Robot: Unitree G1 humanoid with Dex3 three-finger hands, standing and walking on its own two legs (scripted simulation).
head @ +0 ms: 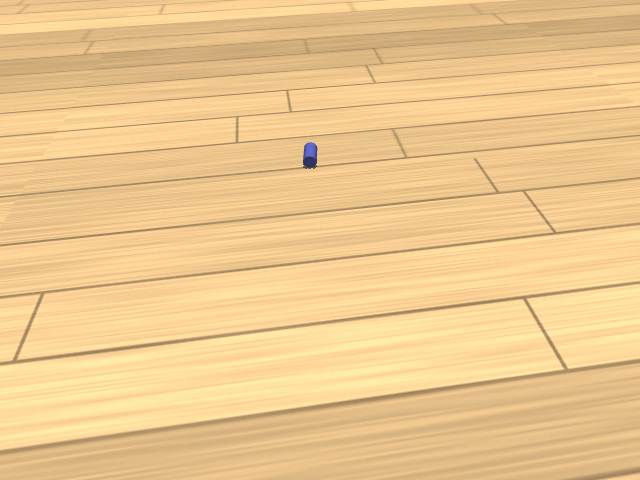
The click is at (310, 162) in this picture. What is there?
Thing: lying can
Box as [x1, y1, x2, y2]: [303, 142, 316, 167]
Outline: 309,142 304,146 303,163 306,166 311,167 316,162 316,145 314,143
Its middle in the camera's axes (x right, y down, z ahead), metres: -0.04 -0.44 +2.08
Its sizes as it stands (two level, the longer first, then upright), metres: 0.130 0.072 0.072
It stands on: the floor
